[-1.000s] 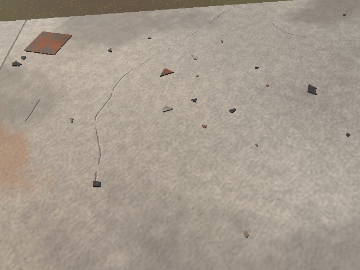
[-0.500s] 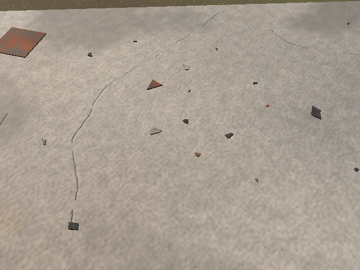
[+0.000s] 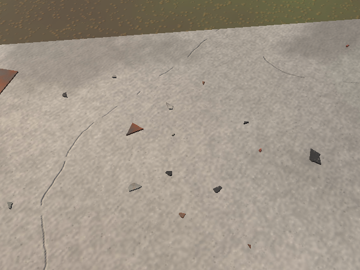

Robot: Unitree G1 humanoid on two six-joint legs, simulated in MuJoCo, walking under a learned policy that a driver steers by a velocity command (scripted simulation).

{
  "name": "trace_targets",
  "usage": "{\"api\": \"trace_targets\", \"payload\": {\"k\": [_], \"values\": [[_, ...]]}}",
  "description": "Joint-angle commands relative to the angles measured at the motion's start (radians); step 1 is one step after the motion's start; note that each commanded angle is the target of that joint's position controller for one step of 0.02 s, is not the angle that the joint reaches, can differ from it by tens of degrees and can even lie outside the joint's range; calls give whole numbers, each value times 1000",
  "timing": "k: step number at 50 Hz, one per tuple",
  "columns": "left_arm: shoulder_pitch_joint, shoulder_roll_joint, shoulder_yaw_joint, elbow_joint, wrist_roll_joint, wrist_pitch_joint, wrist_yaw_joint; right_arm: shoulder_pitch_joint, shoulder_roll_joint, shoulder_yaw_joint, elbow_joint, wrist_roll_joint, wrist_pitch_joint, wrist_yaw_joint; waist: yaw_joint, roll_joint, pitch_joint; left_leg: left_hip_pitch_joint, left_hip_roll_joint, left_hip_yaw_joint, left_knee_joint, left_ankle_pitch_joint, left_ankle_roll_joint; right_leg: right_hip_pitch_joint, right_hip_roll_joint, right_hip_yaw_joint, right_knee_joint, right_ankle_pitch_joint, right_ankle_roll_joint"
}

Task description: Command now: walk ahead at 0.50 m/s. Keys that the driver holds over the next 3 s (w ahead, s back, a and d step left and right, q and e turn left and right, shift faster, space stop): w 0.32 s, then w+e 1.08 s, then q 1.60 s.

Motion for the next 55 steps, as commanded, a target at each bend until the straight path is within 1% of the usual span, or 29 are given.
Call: {"api": "trace_targets", "payload": {"k": [1,3,5,11,15,18,19,20,21,22,23,24,25,26,27,29,32,37,42,45,46,47,48,49,50,51,52,53,55], "values": [[52,116,33,-37,9,-17,2,-8,-84,-24,-73,-7,-10,-3,14,-106,-91,-237,103,-45,-2,110,-9,272,-256,336,-290,115,-172],[62,125,37,-20,-1,-28,3,-8,-58,-19,-70,-11,8,-6,0,-97,-71,-237,108,-34,-54,141,-27,234,-249,273,-327,186,-187],[83,143,43,0,-3,-28,10,-74,-52,-16,-93,-20,15,-9,9,-77,-36,-291,114,-30,-148,215,-47,235,-246,230,-356,224,-193],[158,171,50,51,-13,-10,29,-266,-20,-2,-140,-14,-4,8,74,-79,16,-257,72,15,-497,478,-53,262,-202,115,-380,185,-148],[215,180,56,96,-20,9,34,-360,-29,-1,-178,-6,-15,29,94,-81,43,-277,51,13,-594,446,-26,377,-256,126,-337,208,-143],[213,190,63,111,-25,24,41,-343,-59,-11,-184,-8,-24,39,57,-95,25,-209,29,12,-643,346,11,441,-284,157,-257,330,-120],[195,201,65,109,-26,29,43,-285,-79,-22,-170,-10,-28,37,19,-108,-9,-113,3,32,-657,316,25,437,-273,157,-190,456,-109],[175,194,61,105,-23,34,44,-154,-115,-43,-130,-12,-30,30,-51,-97,-89,78,-22,57,-687,334,48,397,-227,129,-46,559,-86],[172,154,43,86,-9,33,45,23,-173,-66,-88,-22,-29,18,-122,-59,-231,379,71,-27,-632,358,94,236,-173,99,190,428,-54],[287,39,10,61,-6,16,39,130,-271,-92,-69,-37,-20,9,-95,167,-387,788,338,-442,-660,211,233,-180,-10,34,582,-26,27],[279,74,15,79,-24,-1,37,138,-190,-69,-70,-28,-16,10,-114,210,-433,787,391,-663,-798,84,258,-307,19,172,740,-430,30],[198,160,43,58,-52,-7,35,70,-135,-51,-73,-21,-16,8,-107,140,-264,653,359,-522,-830,23,206,-384,-37,193,798,-374,21],[144,161,45,42,-53,-7,38,-2,-104,-42,-80,-19,-18,7,-77,99,-167,514,325,-393,-859,56,173,-378,-89,160,772,-283,17],[118,150,49,38,-41,-1,43,-61,-69,-33,-78,-21,-21,9,-48,71,-96,391,286,-298,-901,117,156,-346,-120,151,721,-213,23],[135,135,55,45,-35,13,45,-99,-45,-27,-77,-29,-29,10,-15,95,-64,305,251,-211,-937,175,138,-287,-149,158,682,-157,26],[170,89,51,55,-37,40,44,-130,-42,-32,-64,-37,-43,12,16,93,-45,219,229,-108,-988,267,141,-224,-163,151,666,-106,37],[122,75,53,24,-30,59,47,-127,-72,-43,-38,-40,-52,3,24,53,-5,208,227,6,-1018,379,153,-289,-171,162,592,-2,54],[-20,44,40,-28,-24,44,17,-91,-113,-52,-15,-35,-36,-17,-25,17,28,273,207,149,-1029,447,134,-296,-153,91,303,210,51],[-158,39,32,-108,-24,45,-15,-10,-149,-66,18,-13,2,-22,-70,1,70,453,264,202,-971,544,121,-354,-132,25,163,148,14],[-124,77,51,-131,-24,52,-26,-32,-184,-78,11,0,25,-28,-17,45,13,514,271,244,-817,931,89,-239,-60,-47,145,9,-37],[-54,104,67,-121,-25,56,-25,-44,-195,-82,6,4,33,-31,29,60,-35,511,264,255,-699,1070,78,-140,-21,-72,148,-36,-61],[78,145,93,-92,-28,58,-19,-62,-197,-81,0,9,39,-33,108,50,-104,457,237,276,-515,1101,55,42,24,-84,98,-12,-94],[249,213,128,-47,-29,66,-1,-63,-172,-70,-10,-1,35,-35,189,-12,-192,262,194,280,-243,901,12,340,9,6,47,26,-140],[245,334,149,-41,-38,64,13,28,-18,-23,-65,-45,12,-20,78,-295,-251,-217,6,243,128,-23,-54,692,-255,527,-4,-74,-310],[260,277,126,-84,-27,44,6,-36,-58,-20,-81,-18,-33,-5,117,-205,-411,-362,-71,-19,282,-221,-51,782,-365,891,-180,-223,-399],[227,212,105,-78,-16,28,1,-151,-122,-37,-114,24,-59,6,144,-134,-282,-454,-14,-61,275,-130,-23,710,-342,762,-217,-165,-334],[173,186,97,-80,-18,19,1,-168,-111,-32,-123,22,-72,5,102,-74,-188,-435,31,-58,189,-42,-4,572,-300,631,-211,-84,-295],[101,153,87,-92,-19,16,2,-162,-111,-35,-107,-3,-74,-2,55,-24,-123,-371,66,-55,93,10,-10,429,-256,526,-216,29,-264],[40,125,73,-119,-5,14,11,-124,-124,-47,-97,-20,-49,-2,2,-52,-94,-249,93,-60,-2,68,-31,275,-210,437,-252,164,-247]]}}
Next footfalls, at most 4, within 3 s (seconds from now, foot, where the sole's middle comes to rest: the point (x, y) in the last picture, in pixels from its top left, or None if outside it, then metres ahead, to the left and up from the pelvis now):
0.42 left None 0.40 0.15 -0.77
0.96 right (228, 221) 0.64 -0.13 -0.77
1.44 left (206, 151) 0.99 -0.07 -0.77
1.86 right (257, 163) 0.91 -0.29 -0.77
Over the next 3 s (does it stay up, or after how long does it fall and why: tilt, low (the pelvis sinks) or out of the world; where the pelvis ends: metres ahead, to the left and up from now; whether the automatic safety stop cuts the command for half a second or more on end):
stays up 0.92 -0.14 0.01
